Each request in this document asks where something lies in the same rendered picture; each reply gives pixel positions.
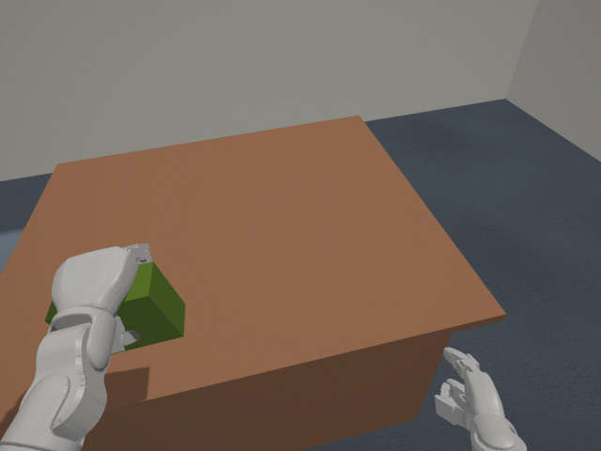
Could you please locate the robot right forearm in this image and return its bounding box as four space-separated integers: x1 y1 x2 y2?
470 412 527 451

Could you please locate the robot left hand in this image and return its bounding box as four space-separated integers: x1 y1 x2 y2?
52 243 153 354

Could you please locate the sponge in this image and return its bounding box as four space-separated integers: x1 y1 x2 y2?
45 261 185 354

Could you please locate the table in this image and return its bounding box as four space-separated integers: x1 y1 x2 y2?
0 116 506 451

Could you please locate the robot right hand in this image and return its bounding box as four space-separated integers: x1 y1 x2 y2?
435 347 505 431

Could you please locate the robot left forearm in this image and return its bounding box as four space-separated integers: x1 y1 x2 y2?
0 306 116 451

